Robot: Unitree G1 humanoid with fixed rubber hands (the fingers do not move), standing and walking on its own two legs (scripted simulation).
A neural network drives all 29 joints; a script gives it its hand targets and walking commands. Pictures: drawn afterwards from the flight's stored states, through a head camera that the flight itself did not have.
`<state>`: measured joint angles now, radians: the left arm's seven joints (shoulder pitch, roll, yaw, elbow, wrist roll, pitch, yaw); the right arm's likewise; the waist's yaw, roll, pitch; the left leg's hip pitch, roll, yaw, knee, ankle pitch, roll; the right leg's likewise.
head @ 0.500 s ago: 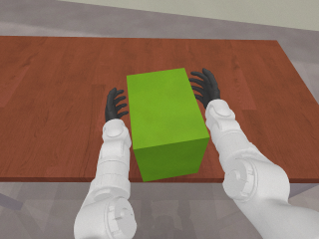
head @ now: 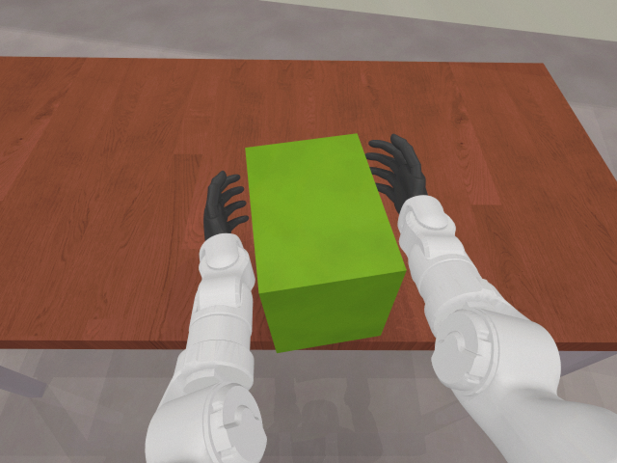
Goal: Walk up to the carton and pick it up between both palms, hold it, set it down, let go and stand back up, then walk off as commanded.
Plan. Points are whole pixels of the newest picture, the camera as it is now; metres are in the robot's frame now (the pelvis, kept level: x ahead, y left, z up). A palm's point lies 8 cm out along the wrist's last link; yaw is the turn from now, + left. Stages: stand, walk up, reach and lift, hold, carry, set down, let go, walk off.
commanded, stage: set down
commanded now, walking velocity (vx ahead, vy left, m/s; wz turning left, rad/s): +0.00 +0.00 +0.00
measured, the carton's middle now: (316, 245) +0.41 +0.06 +0.00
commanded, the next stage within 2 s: none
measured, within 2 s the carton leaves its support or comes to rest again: rests again in 0.26 s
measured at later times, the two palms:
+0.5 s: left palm (226, 236) +0.39 +0.18 +0.04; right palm (407, 199) +0.47 -0.06 +0.06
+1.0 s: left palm (226, 238) +0.38 +0.18 +0.03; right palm (407, 200) +0.47 -0.06 +0.05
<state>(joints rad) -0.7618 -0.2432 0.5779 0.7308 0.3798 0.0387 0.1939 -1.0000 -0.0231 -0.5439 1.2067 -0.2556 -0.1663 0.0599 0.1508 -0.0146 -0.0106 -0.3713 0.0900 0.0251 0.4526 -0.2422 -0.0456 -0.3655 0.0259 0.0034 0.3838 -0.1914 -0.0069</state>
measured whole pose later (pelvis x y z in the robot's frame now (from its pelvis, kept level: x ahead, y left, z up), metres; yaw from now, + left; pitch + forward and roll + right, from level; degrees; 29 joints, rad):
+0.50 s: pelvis +0.01 -0.01 +0.00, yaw +0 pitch +12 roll -1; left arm -0.75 -0.25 0.60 0.73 0.39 -0.03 0.18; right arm -0.99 -0.02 -0.54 1.21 -0.28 -0.22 0.06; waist 0.15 -0.01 -0.01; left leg -0.41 0.09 0.03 0.45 -0.23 -0.05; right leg -0.40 0.03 0.00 0.38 -0.19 -0.01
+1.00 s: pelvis +0.01 -0.01 +0.00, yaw +0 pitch +12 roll -1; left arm -0.75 -0.26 0.61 0.74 0.40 -0.05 0.18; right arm -0.98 -0.01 -0.54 1.21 -0.29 -0.25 0.06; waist 0.15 -0.01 -0.01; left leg -0.41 0.09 0.03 0.45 -0.22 -0.05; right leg -0.41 0.03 0.00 0.38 -0.19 -0.01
